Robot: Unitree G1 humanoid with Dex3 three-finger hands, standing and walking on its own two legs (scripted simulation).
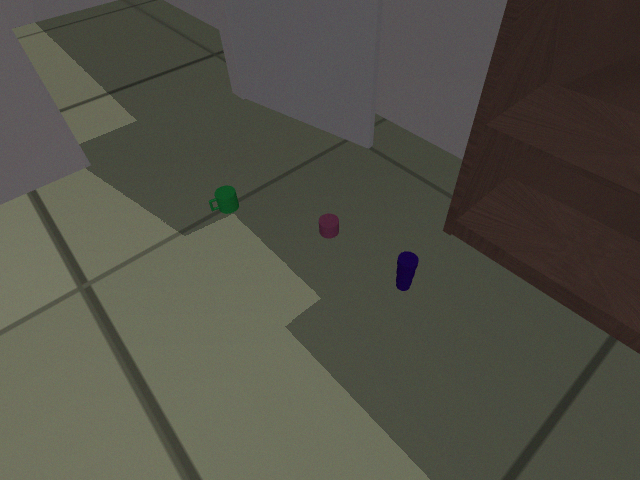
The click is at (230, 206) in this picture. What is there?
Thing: mug
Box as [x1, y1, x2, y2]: [209, 186, 238, 213]
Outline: 221,186 215,191 215,197 209,200 211,209 214,210 218,208 220,211 225,213 232,212 238,207 238,202 234,188 231,186
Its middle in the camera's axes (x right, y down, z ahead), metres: -0.44 -0.16 +1.79
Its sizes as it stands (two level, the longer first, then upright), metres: 0.126 0.092 0.088
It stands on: the floor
